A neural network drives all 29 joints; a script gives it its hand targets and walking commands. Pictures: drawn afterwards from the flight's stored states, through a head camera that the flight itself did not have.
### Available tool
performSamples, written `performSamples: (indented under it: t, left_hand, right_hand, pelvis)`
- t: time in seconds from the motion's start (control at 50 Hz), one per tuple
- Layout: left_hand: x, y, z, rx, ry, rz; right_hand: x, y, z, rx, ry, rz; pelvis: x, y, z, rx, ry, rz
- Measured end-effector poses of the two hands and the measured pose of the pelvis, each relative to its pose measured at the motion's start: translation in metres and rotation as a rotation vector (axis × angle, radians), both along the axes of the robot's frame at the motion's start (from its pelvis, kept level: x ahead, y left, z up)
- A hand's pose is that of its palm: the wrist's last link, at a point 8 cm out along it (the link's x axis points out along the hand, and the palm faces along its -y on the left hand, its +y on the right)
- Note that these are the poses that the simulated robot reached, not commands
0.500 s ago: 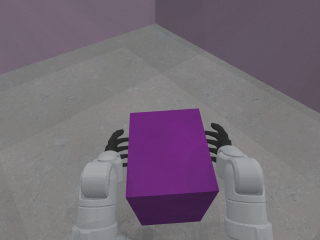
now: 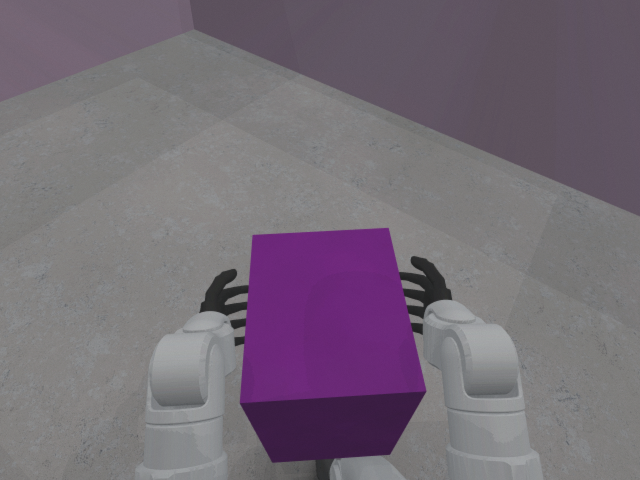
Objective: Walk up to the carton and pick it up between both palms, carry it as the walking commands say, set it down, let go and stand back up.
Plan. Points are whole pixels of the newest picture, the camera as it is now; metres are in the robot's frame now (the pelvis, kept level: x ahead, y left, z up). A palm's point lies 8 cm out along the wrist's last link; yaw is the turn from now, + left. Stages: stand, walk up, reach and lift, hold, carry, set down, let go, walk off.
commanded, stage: carry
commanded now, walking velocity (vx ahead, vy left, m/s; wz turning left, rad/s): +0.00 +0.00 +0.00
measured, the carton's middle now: (326, 353) +0.28 +0.01 -0.02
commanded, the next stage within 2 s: none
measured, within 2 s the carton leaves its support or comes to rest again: neither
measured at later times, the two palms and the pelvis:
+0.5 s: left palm (309, 469) +0.12 +0.03 +0.07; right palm out of the picture +0.07 -0.22 +0.08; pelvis -0.16 -0.04 +0.00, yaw -7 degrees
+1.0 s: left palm out of the picture +0.11 +0.11 +0.07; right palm out of the picture +0.09 -0.15 +0.09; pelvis -0.18 +0.00 +0.00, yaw -7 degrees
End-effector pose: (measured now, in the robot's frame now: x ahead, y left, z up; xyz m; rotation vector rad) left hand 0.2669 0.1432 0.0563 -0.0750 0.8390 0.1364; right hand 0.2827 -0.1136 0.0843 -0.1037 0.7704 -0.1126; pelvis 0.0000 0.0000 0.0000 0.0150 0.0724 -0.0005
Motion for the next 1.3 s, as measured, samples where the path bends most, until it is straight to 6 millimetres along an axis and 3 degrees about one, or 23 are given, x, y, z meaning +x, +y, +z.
performSamples:
  t: [0.08, 0.16, 0.22, 0.26, 0.32, 0.42, 0.52, 0.66, 0.82, 0.94, 1.08, 1.3]
  left_hand:
    - [-0.033, -0.011, 0.017, 0.031, 0.025, -0.075]
    - [-0.042, -0.016, 0.043, 0.011, -0.084, -0.07]
    - [-0.047, -0.028, 0.052, -0.014, -0.152, -0.071]
    - [-0.055, -0.041, 0.048, -0.014, -0.146, -0.092]
    - [-0.074, -0.067, 0.032, 0.015, -0.095, -0.134]
    - [-0.118, -0.104, 0.009, 0.115, 0.029, -0.257]
    - [-0.146, -0.113, 0.02, 0.104, -0.022, -0.264]
    - [-0.16, -0.093, 0.038, 0.076, -0.111, -0.22]
    - [-0.164, -0.055, 0.018, 0.049, -0.022, -0.183]
    - [-0.159, -0.039, 0.012, 0.03, -0.004, -0.151]
    - [-0.153, -0.042, 0.014, 0.044, -0.029, -0.158]
    - [-0.143, -0.069, 0.021, 0.073, -0.056, -0.191]
  right_hand:
    - [-0.046, -0.011, 0.014, 0.014, 0.025, -0.054]
    - [-0.061, -0.016, 0.043, 0.009, -0.082, -0.07]
    - [-0.072, -0.027, 0.057, -0.005, -0.151, -0.087]
    - [-0.084, -0.04, 0.053, -0.01, -0.145, -0.106]
    - [-0.11, -0.066, 0.031, 0.001, -0.091, -0.136]
    - [-0.175, -0.102, -0.012, 0.076, 0.037, -0.223]
    - [-0.212, -0.109, -0.004, 0.086, -0.015, -0.247]
    - [-0.214, -0.091, 0.026, 0.054, -0.104, -0.209]
    - [-0.205, -0.054, 0.015, 0.009, -0.013, -0.158]
    - [-0.197, -0.038, 0.007, 0.014, 0.003, -0.148]
    - [-0.193, -0.041, 0.006, 0.02, -0.021, -0.152]
    - [-0.189, -0.067, 0.009, 0.04, -0.046, -0.175]
  pelvis:
    - [-0.028, 0.002, 0.018, -0.089, -0.019, 0.0]
    - [-0.053, -0.001, 0.02, -0.1, -0.003, -0.056]
    - [-0.07, -0.009, 0.016, -0.093, 0.027, -0.088]
    - [-0.081, -0.016, 0.012, -0.089, 0.045, -0.095]
    - [-0.1, -0.029, 0.002, -0.046, 0.051, -0.119]
    - [-0.136, -0.039, 0.002, -0.049, -0.005, -0.114]
    - [-0.167, -0.042, 0.001, -0.033, -0.043, -0.124]
    - [-0.179, -0.035, 0.0, -0.035, -0.05, -0.127]
    - [-0.178, -0.012, 0.001, -0.044, -0.041, -0.134]
    - [-0.183, 0.001, 0.001, -0.047, -0.009, -0.126]
    - [-0.178, 0.002, 0.001, -0.041, -0.007, -0.125]
    - [-0.169, -0.016, 0.002, -0.029, -0.02, -0.129]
